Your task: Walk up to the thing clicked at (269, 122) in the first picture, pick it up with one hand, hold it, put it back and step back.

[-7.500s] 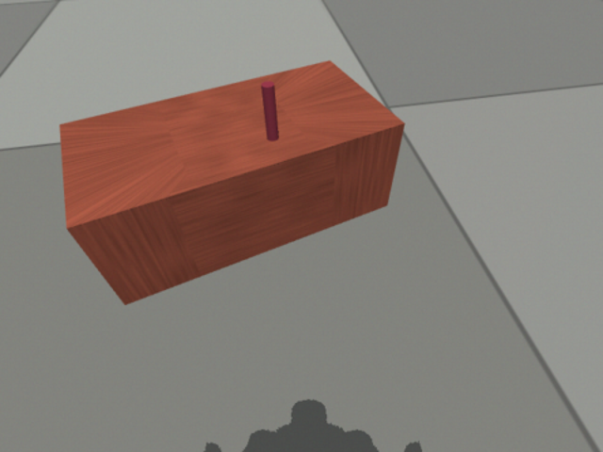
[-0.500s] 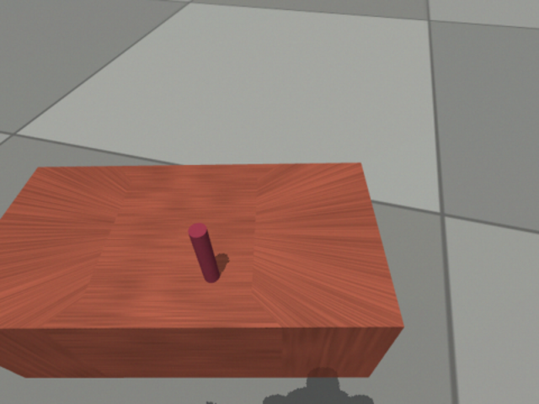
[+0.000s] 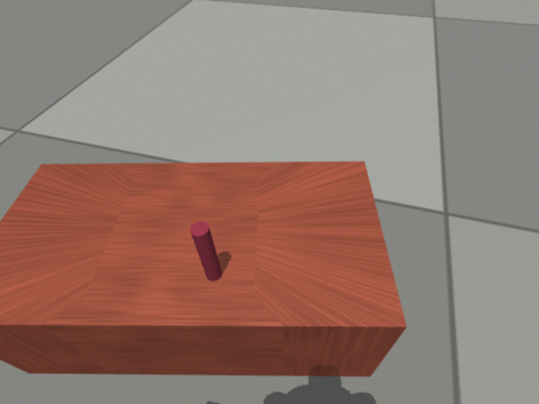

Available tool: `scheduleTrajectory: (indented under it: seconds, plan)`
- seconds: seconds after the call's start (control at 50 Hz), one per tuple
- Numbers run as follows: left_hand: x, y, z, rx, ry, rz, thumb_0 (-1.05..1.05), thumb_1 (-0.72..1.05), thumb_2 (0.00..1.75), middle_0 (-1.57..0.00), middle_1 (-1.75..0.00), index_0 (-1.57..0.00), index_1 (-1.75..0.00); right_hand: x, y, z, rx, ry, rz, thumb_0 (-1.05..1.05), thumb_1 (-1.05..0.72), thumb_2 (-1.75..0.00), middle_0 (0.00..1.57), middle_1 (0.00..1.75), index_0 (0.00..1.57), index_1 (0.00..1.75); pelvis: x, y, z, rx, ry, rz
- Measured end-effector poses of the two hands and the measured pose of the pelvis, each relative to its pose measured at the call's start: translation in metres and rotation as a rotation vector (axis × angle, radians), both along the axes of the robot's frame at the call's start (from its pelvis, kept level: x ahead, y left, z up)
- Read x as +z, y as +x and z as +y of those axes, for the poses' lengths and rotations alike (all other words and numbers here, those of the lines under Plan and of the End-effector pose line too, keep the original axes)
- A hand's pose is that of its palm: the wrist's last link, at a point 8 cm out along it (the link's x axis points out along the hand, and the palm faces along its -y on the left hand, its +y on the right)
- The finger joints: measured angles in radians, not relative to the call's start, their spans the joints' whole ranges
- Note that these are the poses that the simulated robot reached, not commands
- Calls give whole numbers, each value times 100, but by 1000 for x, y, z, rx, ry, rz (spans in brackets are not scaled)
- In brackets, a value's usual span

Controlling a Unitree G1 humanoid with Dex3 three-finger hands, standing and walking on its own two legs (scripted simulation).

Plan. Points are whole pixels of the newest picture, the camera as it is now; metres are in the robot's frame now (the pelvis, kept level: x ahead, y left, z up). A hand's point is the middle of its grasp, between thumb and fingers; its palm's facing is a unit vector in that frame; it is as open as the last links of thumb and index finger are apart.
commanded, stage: stand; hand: left
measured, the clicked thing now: (207, 253) +0.51 +0.20 -0.23
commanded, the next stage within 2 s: go down in 0.16 s
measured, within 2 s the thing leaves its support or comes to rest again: neither
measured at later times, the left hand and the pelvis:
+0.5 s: hand out of the picture +0.14 +0.24 -0.15, palm faces +0.05 -0.94 -0.33, open 11.0 cm; pelvis -0.02 +0.00 -0.02, yaw +2 degrees
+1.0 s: hand out of the picture +0.15 +0.26 -0.14, palm faces +0.06 -0.95 -0.32, open 17.2 cm; pelvis +0.00 +0.02 -0.03, yaw +2 degrees
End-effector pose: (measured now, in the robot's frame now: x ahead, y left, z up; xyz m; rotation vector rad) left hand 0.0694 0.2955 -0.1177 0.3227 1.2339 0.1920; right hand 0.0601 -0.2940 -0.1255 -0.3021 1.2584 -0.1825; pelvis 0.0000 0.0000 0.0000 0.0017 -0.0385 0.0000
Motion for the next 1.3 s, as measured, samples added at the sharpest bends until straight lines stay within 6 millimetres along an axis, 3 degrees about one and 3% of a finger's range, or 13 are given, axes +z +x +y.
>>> scheduleTrajectory:
  seconds: [0.3, 0.46, 0.54, 0.66, 0.76, 0.92, 1.12, 1.3]
  plan:
    - [2, 1, -3, 18, 3, -23, 1, 89, 89, -19, -29, -20, -29, -1, 5, -2, -6, 7, -29, 0, -89, -89, 20, 29, 20, 29, -1, -1, -3, 9, 0, 7]
    - [2, 54, -11, 22, -15, -166, 1, 61, 61, -9, -13, -8, -14, 7, 75, 13, -14, 24, -345, 1, -60, -61, 10, 15, 10, 14, -14, -22, -2, 22, 1, 80]
    - [6, 62, -5, 27, -18, -174, 1, 39, 43, -7, -8, -6, -9, 15, 93, 16, -4, 28, -434, 0, -36, -42, 8, 10, 8, 10, -18, -21, 0, 31, 0, 117]
    - [7, 52, 2, 33, -34, -118, 1, 9, 25, -6, -5, -5, -6, 15, 90, 24, 2, 43, -441, 0, -3, -24, 6, 7, 6, 7, -21, -14, 4, 40, -2, 144]
    - [2, 44, 5, 35, -37, -98, 0, -15, 17, -7, -5, -6, -6, 8, 75, 29, -4, 35, -392, 0, 18, -15, 6, 6, 6, 6, -25, -10, 9, 40, -8, 161]
    - [5, 60, 9, 25, -14, -175, 0, -44, 11, -7, -5, -6, -7, 9, 82, 35, 1, -8, -432, -1, 38, -9, 6, 6, 6, 5, -31, -6, 16, 38, -16, 173]
    - [13, 69, 12, 22, -39, -193, 0, -55, 8, -8, -6, -7, -8, 18, 103, 52, 15, 12, -510, -1, 47, -6, 6, 6, 6, 5, -34, 5, 25, 43, -25, 178]
    - [15, 64, 16, 33, -35, -183, 0, -57, 8, -9, -7, -8, -8, 18, 101, 54, 28, 21, -509, -1, 50, -5, 6, 6, 6, 5, -37, 7, 24, 51, -28, 195]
